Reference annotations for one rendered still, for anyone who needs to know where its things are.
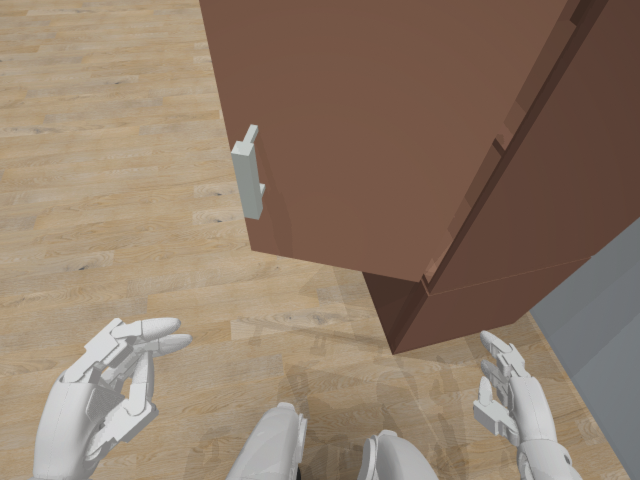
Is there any robot left hand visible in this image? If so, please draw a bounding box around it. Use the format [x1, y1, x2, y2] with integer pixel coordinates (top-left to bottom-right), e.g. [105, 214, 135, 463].
[33, 317, 193, 480]

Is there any handle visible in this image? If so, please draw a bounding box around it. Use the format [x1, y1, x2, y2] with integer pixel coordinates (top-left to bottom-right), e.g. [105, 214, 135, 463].
[231, 124, 265, 220]

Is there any cupboard door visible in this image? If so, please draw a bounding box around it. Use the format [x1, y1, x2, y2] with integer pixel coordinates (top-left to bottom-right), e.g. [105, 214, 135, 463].
[199, 0, 568, 282]

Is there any robot thigh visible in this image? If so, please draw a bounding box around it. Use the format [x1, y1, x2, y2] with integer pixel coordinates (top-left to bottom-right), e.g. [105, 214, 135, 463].
[225, 407, 307, 480]
[361, 434, 439, 480]

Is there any robot right thigh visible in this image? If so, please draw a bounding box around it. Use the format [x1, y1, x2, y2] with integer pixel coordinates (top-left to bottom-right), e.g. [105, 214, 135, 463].
[361, 434, 439, 480]

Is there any robot right hand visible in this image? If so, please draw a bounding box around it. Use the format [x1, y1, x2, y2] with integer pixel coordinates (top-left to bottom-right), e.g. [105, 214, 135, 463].
[473, 330, 558, 450]

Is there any robot left thigh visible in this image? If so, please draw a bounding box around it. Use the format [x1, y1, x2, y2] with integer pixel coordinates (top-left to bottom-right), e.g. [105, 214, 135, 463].
[225, 407, 307, 480]

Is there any robot right forearm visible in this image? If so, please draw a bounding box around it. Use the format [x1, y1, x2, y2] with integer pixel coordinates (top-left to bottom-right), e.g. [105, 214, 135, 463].
[516, 439, 583, 480]

